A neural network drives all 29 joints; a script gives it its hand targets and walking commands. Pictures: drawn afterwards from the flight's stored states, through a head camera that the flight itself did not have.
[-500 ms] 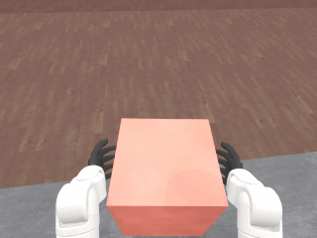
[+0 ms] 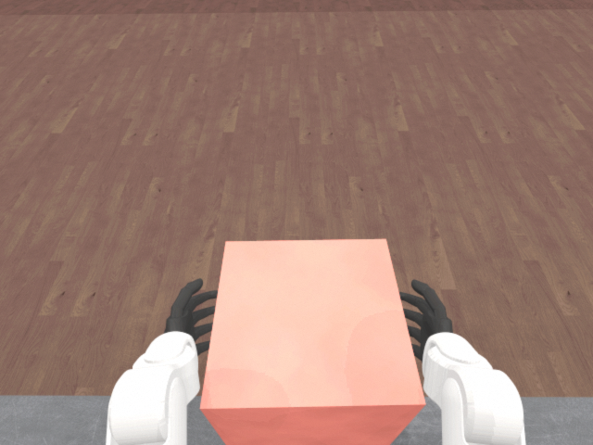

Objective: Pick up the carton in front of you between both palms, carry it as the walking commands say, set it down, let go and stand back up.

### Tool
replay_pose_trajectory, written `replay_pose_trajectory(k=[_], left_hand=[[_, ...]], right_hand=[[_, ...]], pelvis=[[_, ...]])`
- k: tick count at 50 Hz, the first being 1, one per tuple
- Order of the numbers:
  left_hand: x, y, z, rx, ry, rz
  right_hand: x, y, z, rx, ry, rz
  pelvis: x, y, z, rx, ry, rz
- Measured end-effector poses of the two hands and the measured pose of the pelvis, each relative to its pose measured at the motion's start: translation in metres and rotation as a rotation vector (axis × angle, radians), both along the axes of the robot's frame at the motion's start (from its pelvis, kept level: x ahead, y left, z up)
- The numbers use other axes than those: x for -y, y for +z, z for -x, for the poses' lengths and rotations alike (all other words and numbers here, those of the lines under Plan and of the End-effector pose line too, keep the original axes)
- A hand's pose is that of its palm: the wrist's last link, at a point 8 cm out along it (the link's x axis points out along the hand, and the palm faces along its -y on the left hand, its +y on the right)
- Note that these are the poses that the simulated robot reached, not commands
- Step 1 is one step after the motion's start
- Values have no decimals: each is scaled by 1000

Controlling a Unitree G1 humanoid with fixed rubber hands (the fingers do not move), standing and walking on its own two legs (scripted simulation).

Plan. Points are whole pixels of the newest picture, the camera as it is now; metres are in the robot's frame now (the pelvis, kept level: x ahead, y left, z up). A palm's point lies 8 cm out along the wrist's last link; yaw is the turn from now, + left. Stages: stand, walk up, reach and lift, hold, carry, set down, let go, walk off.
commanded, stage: carry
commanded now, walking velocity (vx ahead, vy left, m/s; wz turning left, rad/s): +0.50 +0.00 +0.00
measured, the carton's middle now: (307, 354) +0.25 +0.01 -0.01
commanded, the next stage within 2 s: none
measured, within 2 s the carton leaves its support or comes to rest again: neither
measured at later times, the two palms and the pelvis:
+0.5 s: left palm (229, 105) +0.65 +0.16 +0.14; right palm (396, 113) +0.62 -0.14 +0.15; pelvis +0.33 +0.04 +0.00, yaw -4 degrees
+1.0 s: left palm (265, 36) +1.02 +0.13 +0.13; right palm (382, 38) +1.03 -0.17 +0.12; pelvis +0.65 -0.03 +0.00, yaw -2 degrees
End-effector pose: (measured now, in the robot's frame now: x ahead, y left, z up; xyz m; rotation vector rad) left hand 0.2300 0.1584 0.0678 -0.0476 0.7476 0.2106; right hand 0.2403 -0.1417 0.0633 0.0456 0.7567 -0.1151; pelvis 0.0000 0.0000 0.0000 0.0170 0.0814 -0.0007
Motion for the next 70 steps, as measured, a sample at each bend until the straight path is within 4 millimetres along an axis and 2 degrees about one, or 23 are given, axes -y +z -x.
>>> replay_pose_trajectory(k=[4, 8, 14, 18, 22, 28, 32, 36, 38, 41, 44, 48, 55, 58, 64, 70], left_hand=[[2, 12, -56, 52, -19, 3], [0, 21, -120, 120, -52, 11], [-14, 26, -236, 237, -82, 50], [-13, 39, -305, 204, -115, 60], [-6, 59, -371, 209, -129, 85], [1, 78, -471, 210, -123, 54], [10, 78, -540, 200, -100, 30], [19, 70, -612, 196, -58, 0], [21, 61, -641, 162, -33, -11], [23, 47, -677, 95, -6, 15], [23, 43, -712, 89, 26, 41], [25, 52, -765, 150, 42, 64], [35, 69, -868, 252, -39, 80], [45, 69, -909, 227, -91, 91], [65, 79, -959, 173, -132, 108], [69, 103, -988, 248, -100, 84]], right_hand=[[2, 11, -48, 52, -22, 0], [0, 22, -103, 119, -58, 3], [-15, 37, -208, 236, -94, 41], [-15, 49, -266, 204, -144, 21], [-9, 70, -323, 210, -179, 15], [0, 89, -431, 209, -137, 33], [10, 86, -509, 198, -101, 25], [20, 69, -594, 195, -54, 2], [22, 57, -631, 160, -33, -16], [22, 45, -674, 92, -29, -40], [23, 43, -714, 82, -42, -64], [25, 51, -764, 141, -60, -84], [35, 69, -843, 249, -123, -57], [44, 74, -870, 228, -157, -16], [61, 84, -905, 177, -211, -28], [68, 107, -948, 249, -166, -40]], pelvis=[[-3, 3, -56, 1, -8, -7], [-12, -5, -117, 12, -15, 3], [-32, -32, -211, 38, -53, -7], [-41, -21, -253, 22, -71, 15], [-43, -7, -296, 6, -66, 29], [-33, 0, -370, -6, -49, 33], [-18, -8, -428, -5, -37, 22], [2, -29, -489, 10, -19, 24], [10, -28, -511, 8, -23, 25], [19, -17, -542, -4, -23, 14], [26, -5, -574, -17, -22, 4], [29, 3, -623, -32, -27, -10], [15, -3, -723, -15, -52, 6], [11, 1, -754, -11, -53, -3], [8, 23, -797, -30, -57, 31], [25, 20, -836, -14, -46, 13]])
